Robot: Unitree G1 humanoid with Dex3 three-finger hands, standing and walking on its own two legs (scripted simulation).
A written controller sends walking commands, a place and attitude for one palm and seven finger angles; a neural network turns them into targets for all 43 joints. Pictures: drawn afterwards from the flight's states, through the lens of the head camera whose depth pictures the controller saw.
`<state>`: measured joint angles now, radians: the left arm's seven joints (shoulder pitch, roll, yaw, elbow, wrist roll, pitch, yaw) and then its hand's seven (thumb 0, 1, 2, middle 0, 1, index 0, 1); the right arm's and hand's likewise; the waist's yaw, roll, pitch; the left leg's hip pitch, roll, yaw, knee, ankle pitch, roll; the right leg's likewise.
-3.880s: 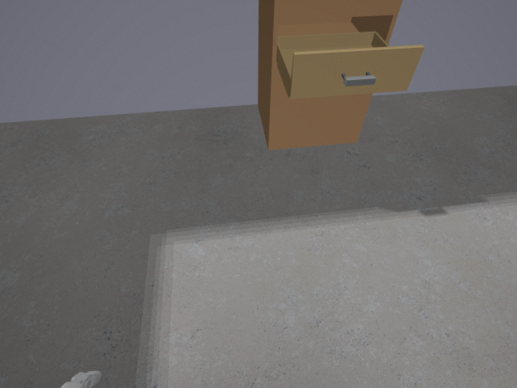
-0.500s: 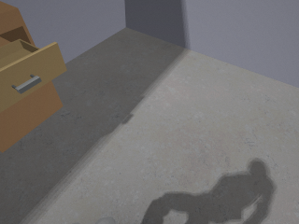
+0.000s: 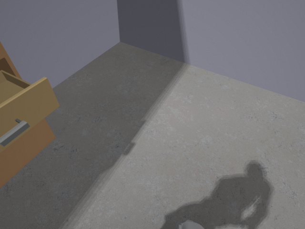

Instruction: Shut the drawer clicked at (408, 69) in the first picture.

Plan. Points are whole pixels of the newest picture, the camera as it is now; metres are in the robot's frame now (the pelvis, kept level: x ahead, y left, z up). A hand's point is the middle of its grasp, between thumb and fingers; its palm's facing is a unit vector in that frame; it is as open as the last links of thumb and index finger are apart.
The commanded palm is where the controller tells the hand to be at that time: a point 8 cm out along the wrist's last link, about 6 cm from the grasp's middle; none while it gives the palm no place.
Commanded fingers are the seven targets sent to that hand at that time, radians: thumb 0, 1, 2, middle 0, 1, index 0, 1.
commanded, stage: walk to a spot facing it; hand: left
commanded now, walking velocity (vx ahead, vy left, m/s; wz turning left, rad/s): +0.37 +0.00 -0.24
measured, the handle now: (10, 130) +0.46 +0.60 -0.16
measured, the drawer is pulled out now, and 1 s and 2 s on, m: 0.30 0.30 0.30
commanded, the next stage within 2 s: turn to face it in 0.68 s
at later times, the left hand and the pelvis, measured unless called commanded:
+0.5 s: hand (120, 192) +0.26 +0.12 -0.17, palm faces +0.00 -0.98 -0.19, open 7.2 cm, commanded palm none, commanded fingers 0.00 0.90 0.90 -0.20 -0.30 -0.20 -0.30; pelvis +0.22 -0.06 +0.00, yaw -3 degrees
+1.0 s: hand (114, 150) +0.43 +0.18 -0.18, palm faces +0.06 -0.98 -0.17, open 7.4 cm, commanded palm none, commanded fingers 0.00 0.90 0.90 -0.20 -0.30 -0.20 -0.30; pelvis +0.39 +0.00 +0.00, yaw +0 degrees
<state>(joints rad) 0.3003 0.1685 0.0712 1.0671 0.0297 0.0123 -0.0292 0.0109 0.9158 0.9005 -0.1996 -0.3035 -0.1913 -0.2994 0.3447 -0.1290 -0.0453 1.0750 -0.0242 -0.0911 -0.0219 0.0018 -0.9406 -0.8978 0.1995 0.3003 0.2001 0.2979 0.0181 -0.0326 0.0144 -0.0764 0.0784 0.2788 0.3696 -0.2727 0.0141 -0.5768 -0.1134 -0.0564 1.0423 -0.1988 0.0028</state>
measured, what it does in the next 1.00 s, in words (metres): walks ahead: right foot, then left foot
